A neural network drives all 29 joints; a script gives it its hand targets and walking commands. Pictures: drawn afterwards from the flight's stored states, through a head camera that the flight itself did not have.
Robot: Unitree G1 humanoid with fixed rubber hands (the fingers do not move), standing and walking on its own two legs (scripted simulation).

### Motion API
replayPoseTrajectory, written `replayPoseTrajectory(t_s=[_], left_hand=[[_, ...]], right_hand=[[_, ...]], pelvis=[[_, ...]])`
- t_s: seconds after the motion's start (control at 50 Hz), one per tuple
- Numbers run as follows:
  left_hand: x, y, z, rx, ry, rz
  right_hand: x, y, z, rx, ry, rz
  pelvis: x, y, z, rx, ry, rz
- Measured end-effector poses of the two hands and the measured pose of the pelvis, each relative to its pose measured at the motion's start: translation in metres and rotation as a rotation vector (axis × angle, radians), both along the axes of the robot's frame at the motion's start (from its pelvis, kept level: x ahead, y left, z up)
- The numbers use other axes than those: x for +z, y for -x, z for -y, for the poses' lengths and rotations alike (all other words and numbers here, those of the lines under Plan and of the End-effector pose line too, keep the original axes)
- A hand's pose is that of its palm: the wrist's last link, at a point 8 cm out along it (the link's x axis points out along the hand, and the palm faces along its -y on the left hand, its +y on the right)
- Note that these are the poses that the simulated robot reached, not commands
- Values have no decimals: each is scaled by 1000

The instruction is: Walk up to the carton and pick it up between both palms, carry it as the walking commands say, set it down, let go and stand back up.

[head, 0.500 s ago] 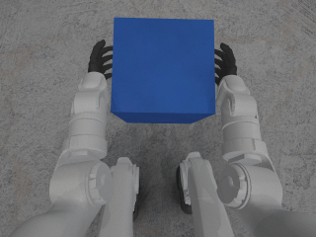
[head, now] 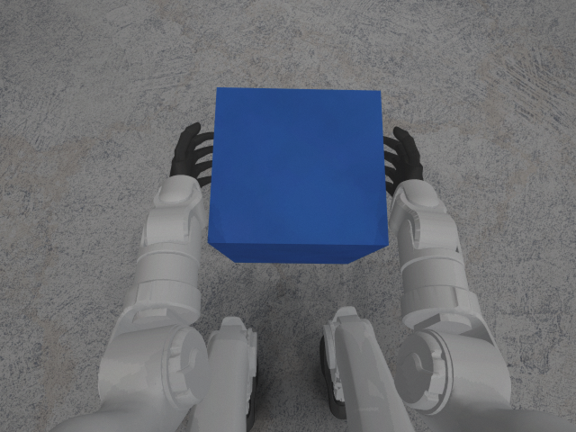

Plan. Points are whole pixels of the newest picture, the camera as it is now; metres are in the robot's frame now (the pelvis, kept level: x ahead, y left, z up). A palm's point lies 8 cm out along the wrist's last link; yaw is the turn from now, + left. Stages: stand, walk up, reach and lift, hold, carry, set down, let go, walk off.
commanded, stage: reach and lift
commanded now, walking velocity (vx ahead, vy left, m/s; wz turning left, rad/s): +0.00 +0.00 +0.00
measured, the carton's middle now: (294, 192) +0.46 -0.02 -0.12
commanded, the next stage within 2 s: none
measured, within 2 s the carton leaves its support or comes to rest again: neither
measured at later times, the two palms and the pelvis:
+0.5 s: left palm (170, 174) +0.44 +0.13 +0.02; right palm (429, 178) +0.42 -0.17 +0.03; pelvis +0.02 +0.00 +0.06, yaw +0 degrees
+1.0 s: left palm (144, 165) +0.42 +0.13 +0.10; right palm (465, 168) +0.40 -0.17 +0.10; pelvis +0.04 +0.00 +0.13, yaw +0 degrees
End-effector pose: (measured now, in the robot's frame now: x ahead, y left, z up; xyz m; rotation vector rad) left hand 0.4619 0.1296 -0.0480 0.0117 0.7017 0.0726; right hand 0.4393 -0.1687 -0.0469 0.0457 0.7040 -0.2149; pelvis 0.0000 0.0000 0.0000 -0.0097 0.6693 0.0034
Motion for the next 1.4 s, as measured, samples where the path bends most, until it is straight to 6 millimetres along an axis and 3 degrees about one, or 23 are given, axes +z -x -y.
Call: replayPoseTrajectory(t_s=[0.96, 1.4], left_hand=[[140, 44, -1, 15, 5, -7], [201, 61, -3, 5, 0, 9]], right_hand=[[140, 41, 0, 7, -1, -6], [201, 59, -3, 8, 3, 10]], pelvis=[[127, -38, 2, -1, -5, 249], [169, -48, 0, -6, -5, 423]])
